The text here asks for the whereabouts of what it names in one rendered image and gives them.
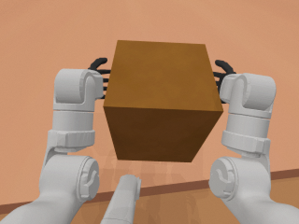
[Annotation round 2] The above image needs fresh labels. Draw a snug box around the robot left thigh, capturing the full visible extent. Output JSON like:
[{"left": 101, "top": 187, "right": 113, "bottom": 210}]
[{"left": 100, "top": 174, "right": 142, "bottom": 224}]

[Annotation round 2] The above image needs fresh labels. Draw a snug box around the right robot upper arm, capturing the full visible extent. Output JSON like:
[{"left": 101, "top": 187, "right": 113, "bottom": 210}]
[{"left": 208, "top": 156, "right": 299, "bottom": 224}]

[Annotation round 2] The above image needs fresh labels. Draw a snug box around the robot left hand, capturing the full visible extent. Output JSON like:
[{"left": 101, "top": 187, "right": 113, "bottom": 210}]
[{"left": 88, "top": 57, "right": 111, "bottom": 100}]

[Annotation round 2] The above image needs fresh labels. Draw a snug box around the right robot forearm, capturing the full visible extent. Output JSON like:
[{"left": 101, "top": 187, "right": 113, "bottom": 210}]
[{"left": 220, "top": 73, "right": 277, "bottom": 189}]

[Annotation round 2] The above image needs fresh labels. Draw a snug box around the carton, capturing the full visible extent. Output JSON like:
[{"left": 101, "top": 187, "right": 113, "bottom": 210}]
[{"left": 103, "top": 40, "right": 223, "bottom": 162}]

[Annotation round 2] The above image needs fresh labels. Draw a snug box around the left robot upper arm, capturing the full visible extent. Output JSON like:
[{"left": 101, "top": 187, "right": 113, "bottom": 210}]
[{"left": 0, "top": 154, "right": 100, "bottom": 224}]

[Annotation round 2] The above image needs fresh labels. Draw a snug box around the left robot forearm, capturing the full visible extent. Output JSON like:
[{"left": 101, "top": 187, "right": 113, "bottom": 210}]
[{"left": 38, "top": 68, "right": 104, "bottom": 192}]

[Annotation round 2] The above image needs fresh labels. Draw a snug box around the robot right hand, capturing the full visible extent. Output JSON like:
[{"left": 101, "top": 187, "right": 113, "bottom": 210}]
[{"left": 213, "top": 60, "right": 236, "bottom": 104}]

